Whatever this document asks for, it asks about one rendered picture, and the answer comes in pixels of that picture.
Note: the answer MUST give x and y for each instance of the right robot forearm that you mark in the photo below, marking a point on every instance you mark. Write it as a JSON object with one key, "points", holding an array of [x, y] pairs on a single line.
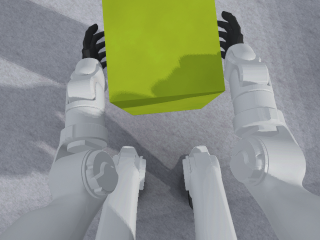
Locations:
{"points": [[252, 96]]}

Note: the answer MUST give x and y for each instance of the robot right hand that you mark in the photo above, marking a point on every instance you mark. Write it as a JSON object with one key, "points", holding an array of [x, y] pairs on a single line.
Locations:
{"points": [[233, 33]]}

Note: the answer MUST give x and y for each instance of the robot right upper arm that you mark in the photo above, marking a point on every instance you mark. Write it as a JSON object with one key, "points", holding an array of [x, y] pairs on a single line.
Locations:
{"points": [[272, 169]]}

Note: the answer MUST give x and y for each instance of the robot left upper arm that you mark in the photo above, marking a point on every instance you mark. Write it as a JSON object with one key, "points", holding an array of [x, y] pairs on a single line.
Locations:
{"points": [[79, 185]]}

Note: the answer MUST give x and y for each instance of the left robot thigh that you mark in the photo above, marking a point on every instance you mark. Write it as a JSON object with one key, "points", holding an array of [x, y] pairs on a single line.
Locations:
{"points": [[119, 211]]}

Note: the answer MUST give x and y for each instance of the left robot forearm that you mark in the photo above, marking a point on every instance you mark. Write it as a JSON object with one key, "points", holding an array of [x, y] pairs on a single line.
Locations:
{"points": [[84, 110]]}

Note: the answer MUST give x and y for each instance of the robot left hand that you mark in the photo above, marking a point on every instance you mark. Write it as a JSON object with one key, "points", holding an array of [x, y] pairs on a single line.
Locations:
{"points": [[90, 48]]}

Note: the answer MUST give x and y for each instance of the left robot shin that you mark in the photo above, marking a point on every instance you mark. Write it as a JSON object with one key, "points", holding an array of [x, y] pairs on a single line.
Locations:
{"points": [[125, 149]]}

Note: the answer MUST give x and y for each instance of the carton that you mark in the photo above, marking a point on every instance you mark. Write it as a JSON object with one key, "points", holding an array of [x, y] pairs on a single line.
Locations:
{"points": [[162, 55]]}

